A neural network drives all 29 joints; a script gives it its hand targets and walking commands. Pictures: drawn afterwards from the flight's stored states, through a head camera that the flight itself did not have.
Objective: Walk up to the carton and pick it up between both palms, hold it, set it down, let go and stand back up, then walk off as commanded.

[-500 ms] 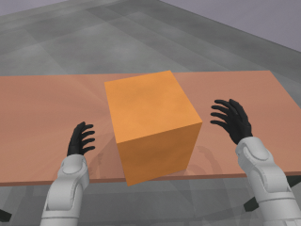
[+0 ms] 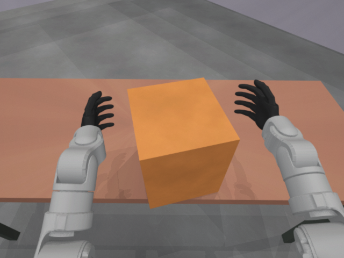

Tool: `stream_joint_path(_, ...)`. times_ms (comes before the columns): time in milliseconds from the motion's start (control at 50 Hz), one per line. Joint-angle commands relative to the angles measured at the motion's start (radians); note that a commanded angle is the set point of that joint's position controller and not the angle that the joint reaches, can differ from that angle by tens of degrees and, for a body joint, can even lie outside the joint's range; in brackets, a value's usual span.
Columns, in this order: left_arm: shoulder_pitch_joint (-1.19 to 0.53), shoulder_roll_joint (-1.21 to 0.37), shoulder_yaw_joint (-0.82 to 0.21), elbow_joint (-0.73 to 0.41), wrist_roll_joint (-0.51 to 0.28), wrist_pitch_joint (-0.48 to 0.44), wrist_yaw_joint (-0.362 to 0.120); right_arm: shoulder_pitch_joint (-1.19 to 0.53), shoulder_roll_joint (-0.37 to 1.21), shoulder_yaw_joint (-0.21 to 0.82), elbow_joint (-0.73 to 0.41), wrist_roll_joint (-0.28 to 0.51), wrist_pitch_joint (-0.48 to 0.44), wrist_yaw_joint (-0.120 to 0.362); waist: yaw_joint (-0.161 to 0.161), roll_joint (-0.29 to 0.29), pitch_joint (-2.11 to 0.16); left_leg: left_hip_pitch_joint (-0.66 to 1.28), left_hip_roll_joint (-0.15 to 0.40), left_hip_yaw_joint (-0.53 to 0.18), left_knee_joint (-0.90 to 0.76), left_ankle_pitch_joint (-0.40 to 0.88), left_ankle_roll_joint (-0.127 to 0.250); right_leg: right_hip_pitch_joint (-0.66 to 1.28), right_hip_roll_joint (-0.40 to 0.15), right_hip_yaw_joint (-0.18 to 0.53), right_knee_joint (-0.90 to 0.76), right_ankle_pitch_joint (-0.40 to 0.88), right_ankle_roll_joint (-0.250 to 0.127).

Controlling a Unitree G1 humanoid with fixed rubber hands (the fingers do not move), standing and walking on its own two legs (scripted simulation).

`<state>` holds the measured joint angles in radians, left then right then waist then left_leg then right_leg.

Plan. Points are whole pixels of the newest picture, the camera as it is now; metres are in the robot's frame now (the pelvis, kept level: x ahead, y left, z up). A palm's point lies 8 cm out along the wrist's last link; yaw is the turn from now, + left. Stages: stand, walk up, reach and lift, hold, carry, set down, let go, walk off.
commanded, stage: reach and lift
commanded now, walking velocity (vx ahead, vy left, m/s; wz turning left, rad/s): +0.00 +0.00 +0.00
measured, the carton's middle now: (176, 144) +0.40 +0.04 +0.02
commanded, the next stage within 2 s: none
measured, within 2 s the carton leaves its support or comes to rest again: neither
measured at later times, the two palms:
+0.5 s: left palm (91, 113) +0.38 +0.23 +0.14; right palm (255, 101) +0.46 -0.15 +0.14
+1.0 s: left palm (105, 144) +0.36 +0.21 +0.05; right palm (243, 127) +0.44 -0.14 +0.06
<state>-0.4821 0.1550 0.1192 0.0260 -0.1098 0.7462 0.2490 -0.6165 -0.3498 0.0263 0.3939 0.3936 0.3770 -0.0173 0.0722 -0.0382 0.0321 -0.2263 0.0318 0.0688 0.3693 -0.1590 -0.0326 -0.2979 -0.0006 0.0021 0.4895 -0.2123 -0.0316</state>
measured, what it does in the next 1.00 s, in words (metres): stands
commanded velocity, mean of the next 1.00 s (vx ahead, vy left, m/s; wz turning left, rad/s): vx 0.00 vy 0.00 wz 0.00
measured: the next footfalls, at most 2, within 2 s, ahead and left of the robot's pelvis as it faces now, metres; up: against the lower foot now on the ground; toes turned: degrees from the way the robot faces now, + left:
none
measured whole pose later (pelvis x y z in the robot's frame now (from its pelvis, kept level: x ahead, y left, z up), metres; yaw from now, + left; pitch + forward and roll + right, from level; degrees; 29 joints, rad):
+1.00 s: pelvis +0.02 +0.01 +0.00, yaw +0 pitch +6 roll +1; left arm -0.44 0.05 0.13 0.53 -0.05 0.04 0.16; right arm -0.69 -0.25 0.04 0.91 0.36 -0.09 0.00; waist 0.11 -0.01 0.03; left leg -0.29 0.05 0.07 0.38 -0.18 -0.03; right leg -0.33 0.01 0.00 0.44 -0.20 -0.03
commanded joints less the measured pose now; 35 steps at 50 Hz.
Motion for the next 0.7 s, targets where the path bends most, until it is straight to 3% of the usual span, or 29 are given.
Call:
stream_joint_path(0, -0.521, 0.185, 0.164, -0.103, -0.044, -0.063, -0.011, -0.598, -0.250, 0.056, -0.103, 0.058, -0.051, -0.004, 0.135, -0.016, -0.540, 0.063, -0.030, 0.014, -0.021, 0.250, 0.013, 0.299, 0.046, 0.057, -0.122, 0.291, 0.036)
stream_joint_path(180, -0.605, 0.189, 0.131, -0.197, -0.031, -0.064, -0.006, -0.704, -0.284, 0.042, -0.043, 0.098, -0.069, -0.001, 0.123, 0.069, -0.670, 0.195, -0.027, -0.002, 0.042, 0.451, -0.038, 0.260, 0.072, 0.017, -0.125, 0.401, 0.020)
stream_joint_path(420, -0.429, 0.093, 0.118, -0.084, 0.049, -0.084, -0.043, -0.624, -0.243, 0.083, 0.074, 0.095, -0.117, 0.009, 0.145, 0.077, -0.614, 0.281, -0.025, -0.013, 0.076, 0.600, -0.058, 0.234, 0.089, -0.005, -0.140, 0.477, 0.015)
stream_joint_path(540, -0.323, 0.050, 0.117, 0.015, 0.089, -0.160, -0.078, -0.562, -0.188, 0.091, 0.084, 0.063, -0.189, 0.012, 0.157, 0.056, -0.610, 0.262, -0.032, -0.010, 0.077, 0.582, -0.046, 0.254, 0.087, -0.006, -0.136, 0.504, 0.022)
stream_joint_path(680, -0.217, 0.005, 0.155, 0.161, 0.156, -0.347, -0.113, -0.447, -0.096, 0.111, 0.251, -0.022, -0.298, 0.023, 0.175, 0.028, -0.552, 0.187, -0.030, 0.005, 0.054, 0.510, -0.024, 0.286, 0.080, 0.005, -0.123, 0.470, 0.031)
